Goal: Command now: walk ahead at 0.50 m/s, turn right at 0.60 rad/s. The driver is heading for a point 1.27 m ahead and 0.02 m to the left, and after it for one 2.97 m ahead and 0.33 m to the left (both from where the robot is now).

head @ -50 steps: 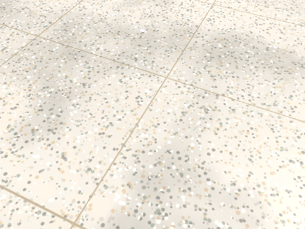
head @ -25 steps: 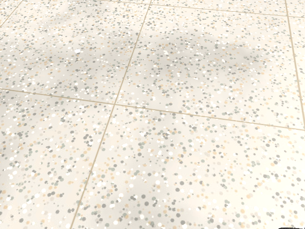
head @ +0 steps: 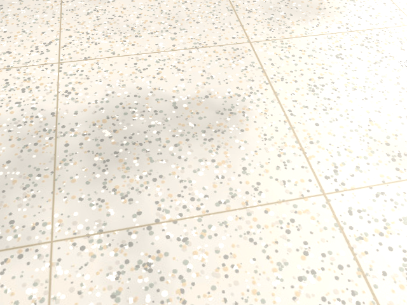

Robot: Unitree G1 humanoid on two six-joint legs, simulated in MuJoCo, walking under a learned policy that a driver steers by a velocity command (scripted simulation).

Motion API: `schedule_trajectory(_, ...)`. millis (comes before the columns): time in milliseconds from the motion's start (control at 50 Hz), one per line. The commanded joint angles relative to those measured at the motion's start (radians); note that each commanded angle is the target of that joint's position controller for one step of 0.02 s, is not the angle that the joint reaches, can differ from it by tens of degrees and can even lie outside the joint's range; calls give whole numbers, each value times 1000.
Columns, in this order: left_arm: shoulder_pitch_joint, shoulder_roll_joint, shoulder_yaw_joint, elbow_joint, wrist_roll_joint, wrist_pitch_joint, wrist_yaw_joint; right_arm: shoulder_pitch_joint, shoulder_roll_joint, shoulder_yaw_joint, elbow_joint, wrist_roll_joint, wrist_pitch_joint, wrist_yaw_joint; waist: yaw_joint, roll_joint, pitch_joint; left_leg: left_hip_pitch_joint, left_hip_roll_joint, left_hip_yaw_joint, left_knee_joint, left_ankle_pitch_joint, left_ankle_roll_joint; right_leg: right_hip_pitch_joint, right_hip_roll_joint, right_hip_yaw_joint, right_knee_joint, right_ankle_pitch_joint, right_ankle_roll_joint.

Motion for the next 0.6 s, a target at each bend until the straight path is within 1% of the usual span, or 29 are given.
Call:
schedule_trajectory(20,-36,25,0,-84,2,-12,-9,-58,-158,-36,-50,1,-14,-5,17,127,-3,84,283,-160,-175,258,160,-109,-46,25,-105,123,11)
schedule_trajectory(60,-90,16,-6,-92,1,-20,-21,-57,-170,-35,-38,4,-7,-8,-3,123,11,89,262,-81,-175,290,140,-76,-38,-7,-227,229,4)
schedule_trajectory(100,-161,2,-13,-110,2,-26,-35,-29,-184,-36,-21,9,0,-11,-30,114,30,107,261,-30,-171,299,125,-46,-25,-47,-331,288,-8)
schedule_trajectory(140,-211,0,-14,-130,-2,-27,-47,1,-202,-40,-3,18,9,-11,-44,113,48,152,278,-1,-162,320,114,-33,-14,-75,-399,278,-25)
schedule_trajectory(160,-226,5,-13,-140,-3,-26,-53,9,-212,-43,3,23,15,-10,-43,116,55,180,290,11,-149,357,108,-28,-8,-87,-425,252,-37)
schedule_trajectory(180,-235,10,-11,-149,-2,-27,-57,20,-219,-44,11,29,21,-9,-37,118,55,199,299,21,-125,436,103,-2,8,-99,-449,208,-54)
schedule_trajectory(200,-223,21,-4,-154,2,-26,-58,25,-232,-47,16,35,26,-10,-17,128,40,217,305,34,-79,590,98,49,37,-120,-466,154,-76)
schedule_trajectory(220,-186,40,7,-150,8,-24,-57,28,-250,-51,20,40,31,-12,15,148,7,233,308,48,-4,766,92,125,73,-143,-476,100,-99)
schedule_trajectory(240,-82,74,27,-126,12,-21,-53,21,-261,-52,23,42,38,-15,85,148,-53,223,295,70,135,890,79,270,112,-159,-517,98,-130)
schedule_trajectory(260,82,119,54,-77,10,-17,-40,21,-241,-42,24,40,39,-18,172,123,-135,115,264,98,330,865,52,528,138,-152,-574,179,-164)
schedule_trajectory(280,234,204,77,-43,10,-6,-17,40,-167,-12,0,0,30,-17,210,-30,-251,-161,209,105,657,389,13,855,-54,112,-540,250,-222)
schedule_trajectory(300,192,267,72,-54,7,-18,-21,147,-74,24,-28,-4,6,3,93,-220,-402,-492,32,-36,960,-389,-27,1079,-287,655,-679,47,-400)
schedule_trajectory(320,206,165,48,-60,10,-29,-29,22,-187,-4,-22,37,-13,13,175,-64,-395,-573,64,-173,1031,-354,-17,1038,-283,657,-760,-23,-362)
schedule_trajectory(340,155,144,37,-49,15,-39,-32,-72,-198,-8,-62,61,-22,15,166,-52,-232,-627,97,-154,1010,-268,-6,903,-249,498,-778,62,-323)
schedule_trajectory(360,91,122,29,-45,13,-46,-32,-90,-177,-2,-60,47,-25,7,121,20,-151,-596,140,-149,937,-183,-6,758,-206,382,-786,172,-293)
schedule_trajectory(380,40,92,19,-47,18,-49,-32,-85,-174,-6,-50,27,-20,2,85,21,-101,-544,165,-147,875,-134,-14,645,-168,295,-808,268,-278)
schedule_trajectory(400,15,73,12,-51,29,-56,-30,-48,-168,-7,-39,24,-9,3,50,-3,-95,-480,183,-158,849,-96,-20,573,-147,252,-839,305,-273)
schedule_trajectory(420,5,67,11,-48,29,-62,-29,-24,-154,-6,-29,23,2,3,35,-8,-95,-451,186,-156,823,-74,-30,538,-138,231,-869,317,-279)
schedule_trajectory(440,4,69,11,-38,25,-70,-27,-12,-137,-3,-21,19,13,3,25,-3,-87,-441,186,-148,797,-58,-42,509,-134,199,-892,344,-285)
schedule_trajectory(480,18,86,15,-14,25,-80,-21,-54,-118,1,-32,9,26,-1,26,10,-46,-479,186,-142,718,12,-67,475,-127,145,-928,374,-286)
schedule_trajectory(520,41,92,16,9,25,-79,-11,-123,-105,5,-52,4,26,-1,46,12,-15,-520,183,-142,597,125,-81,484,-108,98,-943,378,-270)
schedule_trajectory(560,61,98,16,27,23,-74,-4,-183,-90,12,-64,7,19,7,70,9,1,-507,164,-131,455,247,-79,490,-84,51,-947,353,-242)
schedule_trajectory(600,92,113,19,50,18,-72,-1,-252,-75,20,-80,12,12,16,99,4,21,-472,137,-112,335,332,-74,494,-82,30,-952,297,-226)
Keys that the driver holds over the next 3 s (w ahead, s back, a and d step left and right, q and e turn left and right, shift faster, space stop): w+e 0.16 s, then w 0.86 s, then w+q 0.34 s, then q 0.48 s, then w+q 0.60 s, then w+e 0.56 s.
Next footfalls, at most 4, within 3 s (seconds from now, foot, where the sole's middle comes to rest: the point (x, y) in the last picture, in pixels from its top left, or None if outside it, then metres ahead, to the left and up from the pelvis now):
0.26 right None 0.31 -0.16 -0.78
0.80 left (197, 253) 0.66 0.00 -0.78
1.32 right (269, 194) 0.89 -0.28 -0.78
1.76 left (200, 168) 1.03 -0.02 -0.78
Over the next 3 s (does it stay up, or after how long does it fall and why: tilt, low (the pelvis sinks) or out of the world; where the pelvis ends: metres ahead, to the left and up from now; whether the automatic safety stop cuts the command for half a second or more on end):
stays up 1.29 0.10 0.00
